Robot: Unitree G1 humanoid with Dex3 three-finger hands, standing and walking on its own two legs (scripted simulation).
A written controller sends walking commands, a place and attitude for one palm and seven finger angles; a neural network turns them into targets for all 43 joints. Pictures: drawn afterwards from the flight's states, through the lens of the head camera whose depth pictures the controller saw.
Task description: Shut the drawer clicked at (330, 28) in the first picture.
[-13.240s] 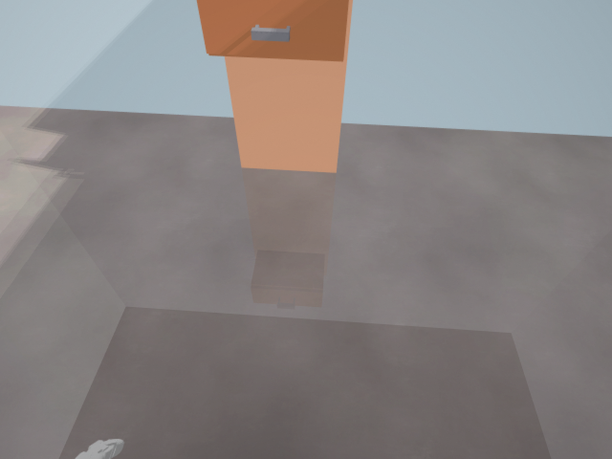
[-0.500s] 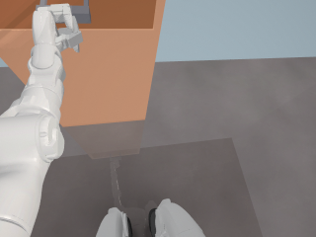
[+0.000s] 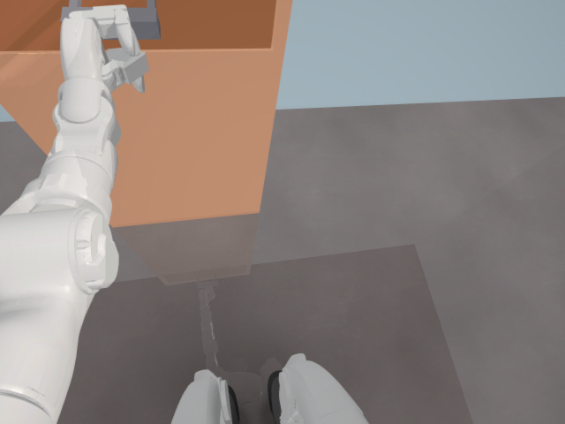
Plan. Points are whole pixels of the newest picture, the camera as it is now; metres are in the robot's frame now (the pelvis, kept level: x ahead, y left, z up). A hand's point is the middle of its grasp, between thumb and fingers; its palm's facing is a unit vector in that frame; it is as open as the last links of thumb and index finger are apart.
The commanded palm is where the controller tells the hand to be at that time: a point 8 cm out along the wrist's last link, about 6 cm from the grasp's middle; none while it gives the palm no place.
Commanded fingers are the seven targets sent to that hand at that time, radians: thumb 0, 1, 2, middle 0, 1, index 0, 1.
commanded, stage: pull the fist back off the drawer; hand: left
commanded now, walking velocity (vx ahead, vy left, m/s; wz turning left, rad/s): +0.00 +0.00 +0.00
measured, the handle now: (113, 11) +0.66 +0.13 +0.10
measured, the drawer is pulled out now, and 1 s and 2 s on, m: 0.00 0.00 0.00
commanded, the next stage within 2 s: draw the hand back to the body in 0.26 s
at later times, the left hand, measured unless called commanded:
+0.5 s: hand (127, 76) +0.54 +0.11 +0.11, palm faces +0.01 -1.00 -0.04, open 3.2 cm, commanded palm +0.48 +0.16 +0.12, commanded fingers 0.00 0.90 0.90 -1.40 -1.60 -1.40 -1.60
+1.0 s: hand (35, 192) +0.36 +0.16 +0.17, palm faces +0.09 -0.98 -0.18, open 3.2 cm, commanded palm +0.32 +0.21 +0.18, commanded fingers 0.00 0.90 0.90 -1.40 -1.60 -1.40 -1.60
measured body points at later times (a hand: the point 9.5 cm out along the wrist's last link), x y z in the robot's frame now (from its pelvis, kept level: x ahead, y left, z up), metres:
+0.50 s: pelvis +0.05 -0.01 +0.03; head +0.15 -0.01 +0.46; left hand +0.53 +0.16 +0.11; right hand +0.05 -0.27 -0.09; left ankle +0.02 +0.07 -0.66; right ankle +0.02 -0.09 -0.66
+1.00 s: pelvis +0.03 -0.02 +0.06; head +0.04 -0.03 +0.51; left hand +0.35 +0.21 +0.18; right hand +0.22 -0.25 -0.02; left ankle +0.02 +0.07 -0.66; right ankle +0.02 -0.09 -0.66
